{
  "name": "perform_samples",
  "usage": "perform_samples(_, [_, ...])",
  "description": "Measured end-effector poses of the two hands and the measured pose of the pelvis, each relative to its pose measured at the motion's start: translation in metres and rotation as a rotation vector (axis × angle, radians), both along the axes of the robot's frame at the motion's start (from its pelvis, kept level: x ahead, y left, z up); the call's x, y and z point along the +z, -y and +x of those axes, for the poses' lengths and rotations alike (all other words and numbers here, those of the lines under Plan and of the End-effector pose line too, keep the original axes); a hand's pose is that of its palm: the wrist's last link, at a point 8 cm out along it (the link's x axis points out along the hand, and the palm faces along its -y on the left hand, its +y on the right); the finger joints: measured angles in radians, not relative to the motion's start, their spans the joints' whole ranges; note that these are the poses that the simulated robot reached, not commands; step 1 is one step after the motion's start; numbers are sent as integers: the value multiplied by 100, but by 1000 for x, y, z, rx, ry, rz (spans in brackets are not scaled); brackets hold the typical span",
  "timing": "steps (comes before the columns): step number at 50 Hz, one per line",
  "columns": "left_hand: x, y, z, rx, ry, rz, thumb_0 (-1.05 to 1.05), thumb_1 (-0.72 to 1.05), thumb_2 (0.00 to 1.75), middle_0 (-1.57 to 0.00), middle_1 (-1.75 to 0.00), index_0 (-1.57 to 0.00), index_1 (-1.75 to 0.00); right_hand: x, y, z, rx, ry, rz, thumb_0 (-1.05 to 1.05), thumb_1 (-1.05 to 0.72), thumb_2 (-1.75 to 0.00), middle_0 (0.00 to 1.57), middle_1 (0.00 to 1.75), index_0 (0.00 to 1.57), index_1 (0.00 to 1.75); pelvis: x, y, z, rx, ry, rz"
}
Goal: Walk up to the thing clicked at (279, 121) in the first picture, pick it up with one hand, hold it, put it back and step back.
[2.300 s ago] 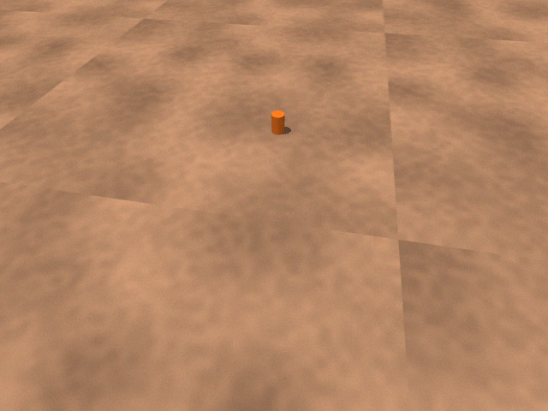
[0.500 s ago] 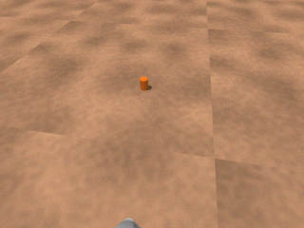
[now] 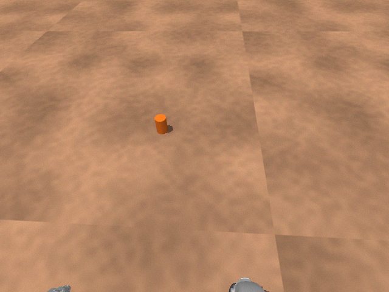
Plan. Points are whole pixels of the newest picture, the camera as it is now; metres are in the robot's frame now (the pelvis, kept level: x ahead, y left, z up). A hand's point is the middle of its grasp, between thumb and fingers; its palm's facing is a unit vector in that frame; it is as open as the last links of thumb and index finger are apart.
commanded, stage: walk up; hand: left
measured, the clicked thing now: (161, 124) +1.34 +0.25 -0.70
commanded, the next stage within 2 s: none
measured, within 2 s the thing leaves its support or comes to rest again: neither
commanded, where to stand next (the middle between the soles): +1.00 +0.03 m, yaw -1 degrees
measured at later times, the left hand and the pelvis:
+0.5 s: hand (91, 260) +0.25 +0.27 -0.13, palm faces +0.04 -0.92 -0.39, open 7.4 cm; pelvis +0.25 -0.02 +0.00, yaw +2 degrees
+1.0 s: hand (109, 161) +0.55 +0.29 -0.13, palm faces -0.07 -0.93 -0.35, open 7.4 cm; pelvis +0.46 +0.02 +0.01, yaw +0 degrees
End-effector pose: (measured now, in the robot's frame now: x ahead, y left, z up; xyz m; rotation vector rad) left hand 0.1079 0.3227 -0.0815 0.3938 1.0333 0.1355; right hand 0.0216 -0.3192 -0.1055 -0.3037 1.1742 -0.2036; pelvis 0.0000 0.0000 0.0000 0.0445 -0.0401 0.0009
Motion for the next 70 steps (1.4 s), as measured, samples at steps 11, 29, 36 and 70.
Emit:
perform_samples(11, [14, 46, 88, 88, 25, 24, 0, 90, 90, -20, -30, -20, -30, -19, 25, 155, 57, -2, 54, 1, -90, -90, 20, 30, 20, 30, 4, 35, 118, 4, 9, -10])
perform_samples(29, [-34, -10, 169, 197, -172, -1, 0, 90, 90, -20, -30, -21, -30, 15, -14, 395, 177, 90, -30, 1, -90, -90, 20, 30, 20, 30, -8, -2, 293, 37, -8, -67])
perform_samples(36, [-33, -20, 269, 126, -140, -47, 1, 91, 90, -20, -30, -20, -30, 33, -43, 436, 115, 156, -37, 1, -90, -90, 20, 30, 20, 30, 5, -26, 351, 26, 12, -73])
perform_samples(70, [15, 19, 547, 90, -28, 28, 0, 90, 90, -20, -30, -21, -30, 2, 4, 648, 63, 41, 32, 1, -90, -90, 20, 30, 20, 30, 13, 8, 604, 6, 28, -40])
